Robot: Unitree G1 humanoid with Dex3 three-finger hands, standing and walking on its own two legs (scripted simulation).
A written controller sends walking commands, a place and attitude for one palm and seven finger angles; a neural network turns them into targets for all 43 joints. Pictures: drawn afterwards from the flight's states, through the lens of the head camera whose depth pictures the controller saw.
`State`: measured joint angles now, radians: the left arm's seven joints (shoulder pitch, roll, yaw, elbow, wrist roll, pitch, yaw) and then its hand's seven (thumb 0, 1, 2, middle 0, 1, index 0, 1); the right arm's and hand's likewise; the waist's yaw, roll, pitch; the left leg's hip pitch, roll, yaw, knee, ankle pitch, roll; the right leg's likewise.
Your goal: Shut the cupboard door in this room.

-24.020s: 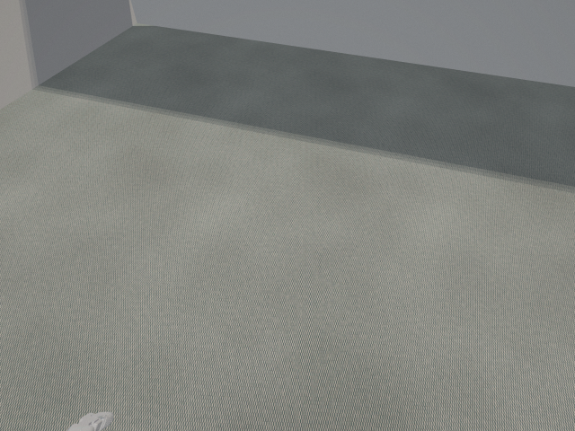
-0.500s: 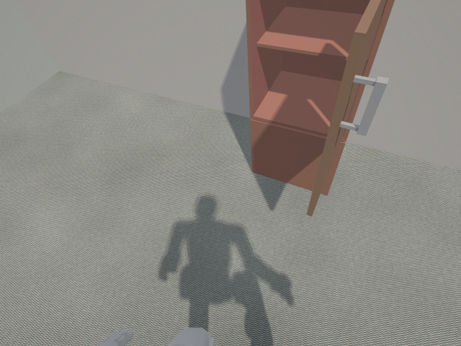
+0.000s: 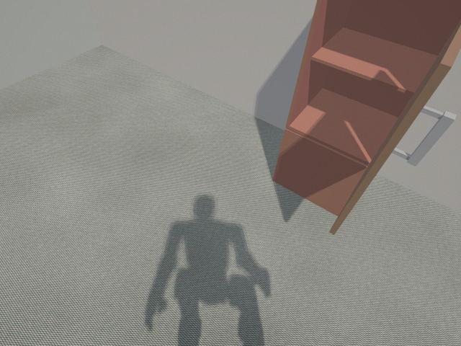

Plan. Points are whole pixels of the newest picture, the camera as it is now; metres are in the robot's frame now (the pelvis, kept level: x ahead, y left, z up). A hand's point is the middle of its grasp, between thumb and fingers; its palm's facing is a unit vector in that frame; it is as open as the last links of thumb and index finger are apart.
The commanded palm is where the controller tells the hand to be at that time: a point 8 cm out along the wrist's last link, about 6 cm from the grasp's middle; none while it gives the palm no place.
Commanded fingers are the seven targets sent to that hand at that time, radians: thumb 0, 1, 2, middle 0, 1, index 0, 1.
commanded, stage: turn or walk to find it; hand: left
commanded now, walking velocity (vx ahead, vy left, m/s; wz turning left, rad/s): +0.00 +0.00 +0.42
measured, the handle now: (419, 136) +0.55 -0.34 +0.08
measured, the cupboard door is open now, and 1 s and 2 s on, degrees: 88 88 88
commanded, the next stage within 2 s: stand and wait in 0.40 s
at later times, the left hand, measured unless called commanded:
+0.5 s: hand out of the picture +0.05 +0.22 -0.16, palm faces +0.15 -0.95 -0.26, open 7.4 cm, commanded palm none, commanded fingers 0.00 0.90 0.90 -0.20 -0.30 -0.20 -0.30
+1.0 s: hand out of the picture -0.10 +0.17 -0.18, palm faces +0.34 -0.92 -0.22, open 7.3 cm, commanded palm none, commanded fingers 0.00 0.90 0.90 -0.20 -0.30 -0.20 -0.30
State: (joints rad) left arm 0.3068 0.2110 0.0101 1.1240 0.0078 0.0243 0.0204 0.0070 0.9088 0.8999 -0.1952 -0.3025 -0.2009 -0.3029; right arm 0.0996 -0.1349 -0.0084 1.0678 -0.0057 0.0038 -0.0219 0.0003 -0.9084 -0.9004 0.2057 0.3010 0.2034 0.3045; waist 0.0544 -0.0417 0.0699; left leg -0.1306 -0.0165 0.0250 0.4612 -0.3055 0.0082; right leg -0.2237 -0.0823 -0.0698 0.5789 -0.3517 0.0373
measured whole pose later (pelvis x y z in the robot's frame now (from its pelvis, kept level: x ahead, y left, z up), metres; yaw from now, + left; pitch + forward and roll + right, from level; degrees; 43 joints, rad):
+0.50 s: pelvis -0.02 -0.01 +0.00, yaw +10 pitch +2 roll +0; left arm 0.10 0.24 0.05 0.96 0.00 0.03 0.02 0.01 0.91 0.90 -0.19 -0.30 -0.20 -0.30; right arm 0.25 -0.19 -0.05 1.04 -0.02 0.02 -0.01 0.00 -0.91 -0.90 0.21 0.30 0.20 0.30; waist -0.04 0.00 0.08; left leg -0.26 -0.02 -0.04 0.45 -0.22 0.02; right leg -0.36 -0.04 -0.04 0.79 -0.47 0.06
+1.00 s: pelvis -0.04 -0.02 +0.00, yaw +17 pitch +0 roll +0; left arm 0.27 0.21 0.04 1.06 0.01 0.01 0.03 0.00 0.91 0.90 -0.20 -0.30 -0.21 -0.30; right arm 0.14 -0.20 -0.04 1.06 -0.01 0.02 -0.01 0.00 -0.91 -0.90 0.20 0.30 0.20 0.30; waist 0.03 -0.03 0.09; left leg -0.21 0.01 0.03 0.52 -0.28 -0.01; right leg -0.25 -0.07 -0.16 0.57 -0.31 0.00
